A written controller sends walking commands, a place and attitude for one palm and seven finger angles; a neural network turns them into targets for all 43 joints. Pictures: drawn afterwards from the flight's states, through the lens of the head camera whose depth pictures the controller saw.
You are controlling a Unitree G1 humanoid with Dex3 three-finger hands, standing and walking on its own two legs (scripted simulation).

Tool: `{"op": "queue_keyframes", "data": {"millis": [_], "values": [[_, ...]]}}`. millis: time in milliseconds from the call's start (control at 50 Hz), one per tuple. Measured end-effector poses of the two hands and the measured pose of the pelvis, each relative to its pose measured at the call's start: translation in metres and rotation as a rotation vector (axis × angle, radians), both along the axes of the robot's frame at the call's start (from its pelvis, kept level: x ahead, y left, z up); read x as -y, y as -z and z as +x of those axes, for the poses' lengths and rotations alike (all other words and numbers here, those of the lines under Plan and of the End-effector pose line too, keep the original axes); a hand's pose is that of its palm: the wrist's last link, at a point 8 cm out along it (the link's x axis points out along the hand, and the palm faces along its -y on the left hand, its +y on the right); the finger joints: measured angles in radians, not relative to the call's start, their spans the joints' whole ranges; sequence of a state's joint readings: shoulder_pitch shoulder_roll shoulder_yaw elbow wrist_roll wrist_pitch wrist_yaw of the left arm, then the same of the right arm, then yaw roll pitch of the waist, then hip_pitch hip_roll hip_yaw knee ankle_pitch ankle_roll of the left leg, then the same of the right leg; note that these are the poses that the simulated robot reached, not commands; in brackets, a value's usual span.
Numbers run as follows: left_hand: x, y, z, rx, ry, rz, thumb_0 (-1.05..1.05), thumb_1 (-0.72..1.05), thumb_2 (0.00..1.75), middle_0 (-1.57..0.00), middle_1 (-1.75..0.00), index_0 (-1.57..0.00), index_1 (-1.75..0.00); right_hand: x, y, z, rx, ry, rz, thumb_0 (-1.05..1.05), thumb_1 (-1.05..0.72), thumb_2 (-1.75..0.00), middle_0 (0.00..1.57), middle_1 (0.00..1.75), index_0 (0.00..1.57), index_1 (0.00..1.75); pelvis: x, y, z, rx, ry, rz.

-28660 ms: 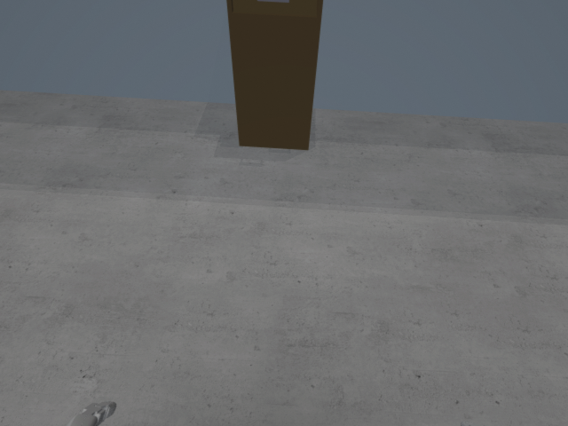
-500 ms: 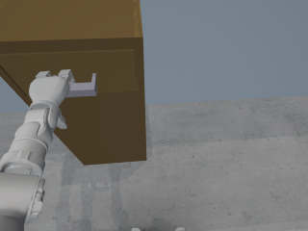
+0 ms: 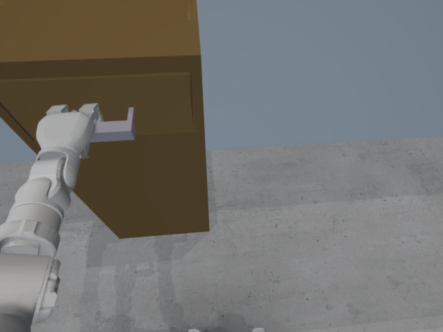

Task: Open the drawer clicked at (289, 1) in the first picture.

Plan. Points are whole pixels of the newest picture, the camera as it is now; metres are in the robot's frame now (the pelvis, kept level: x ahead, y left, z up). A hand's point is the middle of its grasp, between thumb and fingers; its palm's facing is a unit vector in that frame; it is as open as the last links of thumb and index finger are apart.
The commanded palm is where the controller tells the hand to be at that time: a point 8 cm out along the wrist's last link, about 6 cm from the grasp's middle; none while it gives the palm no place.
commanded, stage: pull the drawer open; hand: left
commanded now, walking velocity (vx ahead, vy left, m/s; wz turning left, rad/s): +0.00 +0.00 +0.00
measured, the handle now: (101, 122) +0.49 +0.25 +0.06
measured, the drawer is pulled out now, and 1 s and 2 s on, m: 0.00 0.10 0.22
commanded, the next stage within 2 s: none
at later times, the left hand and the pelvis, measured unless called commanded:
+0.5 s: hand (76, 166) +0.40 +0.28 +0.03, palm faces -0.04 -0.04 -1.00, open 5.8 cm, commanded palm +0.37 +0.27 +0.09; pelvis +0.01 +0.01 +0.01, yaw -1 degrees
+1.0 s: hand (69, 197) +0.34 +0.28 +0.03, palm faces -0.03 -0.04 -1.00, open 5.8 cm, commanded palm +0.31 +0.27 +0.09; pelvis -0.01 +0.00 +0.01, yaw +0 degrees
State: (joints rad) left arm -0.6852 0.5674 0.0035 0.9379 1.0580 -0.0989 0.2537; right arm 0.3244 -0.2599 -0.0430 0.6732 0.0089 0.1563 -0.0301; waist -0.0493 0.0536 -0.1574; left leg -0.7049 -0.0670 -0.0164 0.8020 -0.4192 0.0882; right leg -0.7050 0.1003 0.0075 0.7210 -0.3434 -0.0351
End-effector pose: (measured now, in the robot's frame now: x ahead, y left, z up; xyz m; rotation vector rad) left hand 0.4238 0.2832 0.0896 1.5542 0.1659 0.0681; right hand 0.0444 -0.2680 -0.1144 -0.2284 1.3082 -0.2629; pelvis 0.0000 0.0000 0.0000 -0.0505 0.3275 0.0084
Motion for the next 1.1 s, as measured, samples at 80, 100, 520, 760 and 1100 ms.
{"op": "queue_keyframes", "data": {"millis": [80, 100, 520, 760, 1100], "values": [[0.0, 0.0, 0.0, -0.001, 0.001, -0.002, 0.0, 0.67, 0.8, -0.34, -1.3, -0.4, -1.35, 0.0, -0.001, 0.001, 0.004, 0.006, -0.002, 0.0, -0.9, -0.9, 0.21, 0.3, 0.2, 0.3, 0.0, -0.001, 0.001, 0.003, 0.003, 0.0], [0.0, 0.0, -0.001, -0.001, 0.001, -0.002, 0.0, 0.67, 0.8, -0.34, -1.3, -0.4, -1.35, 0.0, -0.001, 0.001, 0.006, 0.008, -0.001, 0.0, -0.9, -0.9, 0.21, 0.3, 0.2, 0.3, -0.001, -0.001, 0.001, 0.004, 0.004, -0.001], [0.003, 0.0, -0.045, 0.026, 0.009, -0.025, 0.01, 0.65, 0.82, -0.37, -1.3, -0.42, -1.35, -0.017, -0.006, 0.048, 0.142, -0.023, 0.045, 0.0, -0.9, -0.9, 0.21, 0.3, 0.2, 0.3, -0.009, -0.007, 0.007, 0.054, 0.013, 0.002], [0.007, 0.001, -0.082, 0.044, 0.007, -0.024, 0.01, 0.64, 0.84, -0.39, -1.29, -0.42, -1.35, -0.024, -0.015, 0.089, 0.261, -0.109, 0.05, 0.0, -0.9, -0.9, 0.21, 0.3, 0.2, 0.3, -0.005, -0.007, -0.001, 0.096, -0.006, 0.01], [0.01, 0.0, -0.117, 0.037, 0.004, -0.026, 0.01, 0.64, 0.83, -0.4, -1.33, -0.42, -1.35, -0.017, -0.016, 0.081, 0.289, -0.097, 0.053, 0.01, -0.9, -0.9, 0.21, 0.3, 0.2, 0.3, 0.003, -0.01, -0.008, 0.125, 0.008, 0.021]]}}
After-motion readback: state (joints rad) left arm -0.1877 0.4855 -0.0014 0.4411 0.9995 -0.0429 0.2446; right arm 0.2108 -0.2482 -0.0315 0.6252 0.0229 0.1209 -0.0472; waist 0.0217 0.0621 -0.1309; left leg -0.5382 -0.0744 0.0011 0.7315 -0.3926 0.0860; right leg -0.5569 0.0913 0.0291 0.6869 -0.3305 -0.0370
